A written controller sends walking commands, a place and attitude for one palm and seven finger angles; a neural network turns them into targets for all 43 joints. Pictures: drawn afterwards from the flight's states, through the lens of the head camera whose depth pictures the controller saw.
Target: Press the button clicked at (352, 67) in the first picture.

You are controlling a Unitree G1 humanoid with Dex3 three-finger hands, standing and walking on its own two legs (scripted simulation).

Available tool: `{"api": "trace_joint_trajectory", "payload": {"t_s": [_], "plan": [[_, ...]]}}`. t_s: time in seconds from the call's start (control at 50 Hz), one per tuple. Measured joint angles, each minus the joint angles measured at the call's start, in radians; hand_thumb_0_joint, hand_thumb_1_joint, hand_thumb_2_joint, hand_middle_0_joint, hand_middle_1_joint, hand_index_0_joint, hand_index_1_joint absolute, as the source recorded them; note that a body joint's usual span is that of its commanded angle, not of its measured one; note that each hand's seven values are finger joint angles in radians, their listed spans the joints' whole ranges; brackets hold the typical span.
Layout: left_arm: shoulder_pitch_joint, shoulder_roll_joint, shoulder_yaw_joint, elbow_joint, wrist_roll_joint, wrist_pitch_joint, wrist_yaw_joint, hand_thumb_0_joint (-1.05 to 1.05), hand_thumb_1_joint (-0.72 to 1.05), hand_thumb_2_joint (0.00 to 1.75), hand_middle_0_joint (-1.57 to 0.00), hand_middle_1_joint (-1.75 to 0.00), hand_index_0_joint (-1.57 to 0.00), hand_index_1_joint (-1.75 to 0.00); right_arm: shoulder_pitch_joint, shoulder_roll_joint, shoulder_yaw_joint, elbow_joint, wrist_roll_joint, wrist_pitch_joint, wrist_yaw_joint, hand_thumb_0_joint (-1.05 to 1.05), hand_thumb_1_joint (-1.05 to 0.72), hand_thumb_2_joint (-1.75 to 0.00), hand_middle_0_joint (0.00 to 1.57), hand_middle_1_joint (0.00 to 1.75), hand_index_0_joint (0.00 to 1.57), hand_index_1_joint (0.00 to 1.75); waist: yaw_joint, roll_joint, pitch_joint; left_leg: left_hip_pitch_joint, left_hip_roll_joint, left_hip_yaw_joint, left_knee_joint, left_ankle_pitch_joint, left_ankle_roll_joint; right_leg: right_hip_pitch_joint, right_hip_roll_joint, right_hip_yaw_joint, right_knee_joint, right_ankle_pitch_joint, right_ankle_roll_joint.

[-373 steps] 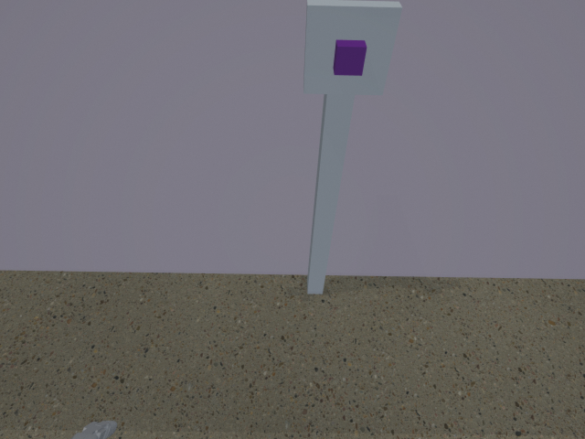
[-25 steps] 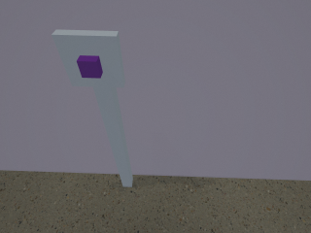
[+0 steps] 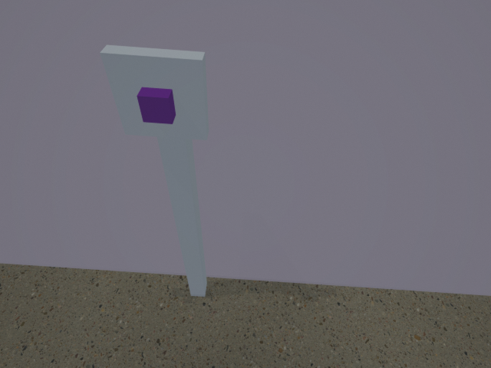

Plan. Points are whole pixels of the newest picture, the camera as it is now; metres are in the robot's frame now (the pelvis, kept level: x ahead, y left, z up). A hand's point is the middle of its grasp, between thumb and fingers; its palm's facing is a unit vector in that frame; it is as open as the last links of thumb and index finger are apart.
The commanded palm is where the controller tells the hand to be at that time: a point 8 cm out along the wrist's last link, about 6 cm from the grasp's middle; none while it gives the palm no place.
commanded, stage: raise the hand and make a fist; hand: left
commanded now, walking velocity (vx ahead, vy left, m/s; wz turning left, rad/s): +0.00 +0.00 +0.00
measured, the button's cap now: (157, 104) +0.49 +0.20 +0.18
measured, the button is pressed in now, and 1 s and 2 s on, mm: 0 0 0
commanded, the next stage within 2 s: aim a knuckle at the button in 1.98 s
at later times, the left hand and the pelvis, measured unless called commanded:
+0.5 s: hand (133, 362) +0.13 +0.17 +0.00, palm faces +0.17 -0.98 -0.06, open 4.7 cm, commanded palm +0.12 +0.22 +0.01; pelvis -0.02 -0.04 -0.06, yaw +3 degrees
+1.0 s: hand (130, 293) +0.20 +0.18 +0.07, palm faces +0.03 -1.00 -0.06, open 3.1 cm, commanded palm +0.17 +0.23 +0.09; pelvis +0.01 -0.03 -0.03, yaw +2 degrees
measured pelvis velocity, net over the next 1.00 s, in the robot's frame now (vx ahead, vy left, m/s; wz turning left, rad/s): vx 0.01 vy -0.03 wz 0.03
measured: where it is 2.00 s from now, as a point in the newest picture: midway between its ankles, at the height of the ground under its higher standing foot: outside the picture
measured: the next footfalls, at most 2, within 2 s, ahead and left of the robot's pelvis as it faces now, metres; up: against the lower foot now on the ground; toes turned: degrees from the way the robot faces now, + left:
none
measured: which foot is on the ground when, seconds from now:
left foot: down 0.00-1.00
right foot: down 0.00-1.00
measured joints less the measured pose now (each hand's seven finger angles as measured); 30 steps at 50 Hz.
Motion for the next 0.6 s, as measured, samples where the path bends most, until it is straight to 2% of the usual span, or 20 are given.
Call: {"api": "trace_joint_trajectory", "payload": {"t_s": [0.02,0.04,0.06,0.1,0.14,0.18,0.22,0.26,0.28,0.3,0.34,0.36,0.42,0.46,0.5,0.56,0.6], "plan": [[0.056,-0.002,0.013,-0.170,-0.046,0.069,0.001,0.00,0.91,0.90,-0.20,-0.30,-0.20,-0.30,0.016,-0.004,0.002,-0.048,0.013,-0.005,-0.003,0.00,-0.91,-0.90,0.20,0.30,0.20,0.29,-0.005,0.002,0.009,-0.008,0.000,-0.003,0.013,-0.005,0.000,-0.005,0.000,-0.003,0.008,-0.001,0.000],[0.125,0.008,0.028,-0.380,-0.071,0.114,0.025,0.01,0.93,0.90,-0.20,-0.30,-0.20,-0.31,0.042,-0.005,0.007,-0.100,0.026,-0.045,-0.017,0.01,-0.91,-0.90,0.20,0.30,0.21,0.29,0.001,-0.005,0.012,-0.010,-0.005,0.001,0.016,-0.007,0.000,-0.019,-0.005,0.000,0.035,-0.012,-0.010],[0.183,0.023,0.033,-0.555,-0.093,0.101,0.054,0.02,0.94,0.90,-0.21,-0.30,-0.21,-0.31,0.065,-0.005,0.007,-0.141,0.037,-0.096,-0.029,0.01,-0.91,-0.90,0.20,0.30,0.21,0.29,0.004,-0.012,0.001,-0.018,-0.013,0.005,0.018,-0.007,-0.002,-0.044,-0.015,0.002,0.073,-0.036,-0.022],[0.236,0.043,0.034,-0.819,-0.142,0.055,0.092,0.03,0.95,0.90,-0.22,-0.32,-0.22,-0.33,0.086,-0.015,0.002,-0.215,0.055,-0.177,-0.042,0.01,-0.91,-0.90,0.20,0.30,0.21,0.29,-0.007,-0.010,-0.017,-0.045,-0.033,0.001,0.041,-0.011,0.000,-0.083,-0.030,-0.001,0.131,-0.059,-0.032],[0.214,0.039,0.040,-0.972,-0.167,-0.022,0.094,0.03,0.95,0.90,-0.25,-0.35,-0.25,-0.36,0.074,-0.041,-0.002,-0.276,0.050,-0.225,-0.044,0.01,-0.91,-0.90,0.20,0.30,0.21,0.29,-0.025,0.024,-0.038,-0.097,-0.038,-0.016,0.096,-0.028,0.003,-0.117,-0.037,-0.019,0.167,-0.077,-0.016],[0.161,0.023,0.060,-1.040,-0.180,-0.141,0.060,0.02,0.95,0.90,-0.28,-0.39,-0.28,-0.39,0.038,-0.060,-0.010,-0.325,0.036,-0.244,-0.031,0.01,-0.91,-0.90,0.20,0.30,0.21,0.29,-0.037,0.047,-0.073,-0.173,-0.032,-0.021,0.165,-0.051,0.001,-0.185,-0.034,-0.025,0.221,-0.094,-0.009],[0.114,0.005,0.084,-1.058,-0.199,-0.281,-0.019,0.02,0.94,0.90,-0.31,-0.43,-0.31,-0.44,-0.008,-0.062,-0.022,-0.373,0.023,-0.244,-0.010,0.01,-0.91,-0.90,0.20,0.30,0.21,0.30,-0.038,0.045,-0.115,-0.270,-0.019,-0.012,0.251,-0.082,-0.005,-0.284,-0.026,-0.017,0.305,-0.121,-0.011],[0.088,-0.007,0.098,-1.052,-0.217,-0.408,-0.133,0.01,0.94,0.90,-0.36,-0.48,-0.36,-0.48,-0.051,-0.059,-0.037,-0.426,0.017,-0.234,0.016,0.01,-0.90,-0.90,0.20,0.30,0.21,0.30,-0.036,0.032,-0.142,-0.360,-0.002,-0.006,0.345,-0.120,-0.009,-0.376,-0.013,-0.011,0.395,-0.154,-0.017],[0.087,-0.007,0.102,-1.048,-0.221,-0.446,-0.188,0.01,0.93,0.90,-0.38,-0.50,-0.38,-0.51,-0.068,-0.058,-0.043,-0.456,0.019,-0.226,0.026,0.01,-0.90,-0.90,0.20,0.30,0.21,0.30,-0.035,0.026,-0.146,-0.396,0.006,-0.005,0.388,-0.138,-0.009,-0.411,-0.007,-0.010,0.436,-0.170,-0.019],[0.096,-0.004,0.104,-1.051,-0.223,-0.460,-0.234,0.01,0.93,0.90,-0.41,-0.53,-0.41,-0.54,-0.082,-0.059,-0.049,-0.487,0.023,-0.216,0.031,0.01,-0.90,-0.90,0.20,0.30,0.21,0.30,-0.032,0.019,-0.148,-0.424,0.012,-0.005,0.426,-0.155,-0.009,-0.440,-0.001,-0.011,0.471,-0.185,-0.026],[0.139,0.009,0.109,-1.071,-0.234,-0.433,-0.291,0.00,0.92,0.90,-0.46,-0.59,-0.46,-0.59,-0.100,-0.062,-0.055,-0.545,0.032,-0.191,0.027,0.01,-0.90,-0.90,0.20,0.30,0.21,0.30,-0.023,0.008,-0.147,-0.460,0.022,-0.008,0.480,-0.181,-0.018,-0.475,0.006,-0.013,0.523,-0.211,-0.032],[0.170,0.016,0.114,-1.088,-0.242,-0.406,-0.300,0.00,0.92,0.90,-0.49,-0.61,-0.49,-0.62,-0.105,-0.064,-0.058,-0.569,0.036,-0.180,0.021,0.01,-0.90,-0.90,0.20,0.30,0.21,0.30,-0.017,0.005,-0.146,-0.471,0.026,-0.012,0.498,-0.191,-0.022,-0.484,0.010,-0.017,0.539,-0.220,-0.036],[0.266,0.034,0.143,-1.148,-0.259,-0.353,-0.269,0.01,0.91,0.90,-0.57,-0.70,-0.57,-0.71,-0.102,-0.065,-0.065,-0.616,0.039,-0.159,-0.003,0.01,-0.90,-0.90,0.20,0.30,0.21,0.30,0.005,0.007,-0.144,-0.488,0.038,-0.035,0.533,-0.211,-0.035,-0.488,0.023,-0.040,0.556,-0.238,-0.051],[0.309,0.047,0.166,-1.193,-0.266,-0.365,-0.235,0.01,0.91,0.90,-0.63,-0.76,-0.63,-0.77,-0.090,-0.066,-0.063,-0.626,0.036,-0.160,-0.017,0.01,-0.90,-0.90,0.20,0.30,0.20,0.30,0.019,0.014,-0.144,-0.498,0.042,-0.057,0.547,-0.218,-0.043,-0.484,0.029,-0.061,0.555,-0.244,-0.058],[0.318,0.059,0.185,-1.232,-0.276,-0.406,-0.226,0.01,0.91,0.90,-0.68,-0.82,-0.68,-0.83,-0.079,-0.069,-0.052,-0.619,0.033,-0.169,-0.025,0.01,-0.90,-0.90,0.20,0.30,0.20,0.29,0.030,0.024,-0.141,-0.508,0.044,-0.080,0.559,-0.222,-0.049,-0.481,0.033,-0.083,0.554,-0.248,-0.064],[0.271,0.074,0.197,-1.256,-0.300,-0.445,-0.273,0.02,0.91,0.90,-0.76,-0.91,-0.76,-0.92,-0.071,-0.072,-0.025,-0.587,0.038,-0.184,-0.032,0.01,-0.90,-0.90,0.20,0.30,0.20,0.30,0.035,0.046,-0.131,-0.518,0.047,-0.105,0.568,-0.222,-0.057,-0.477,0.039,-0.107,0.547,-0.248,-0.071],[0.222,0.089,0.200,-1.249,-0.313,-0.421,-0.322,0.01,0.91,0.90,-0.82,-0.97,-0.81,-0.98,-0.067,-0.065,-0.007,-0.562,0.046,-0.185,-0.038,0.01,-0.90,-0.90,0.20,0.30,0.21,0.30,0.032,0.055,-0.124,-0.512,0.049,-0.109,0.557,-0.217,-0.061,-0.470,0.041,-0.111,0.534,-0.243,-0.073]]}}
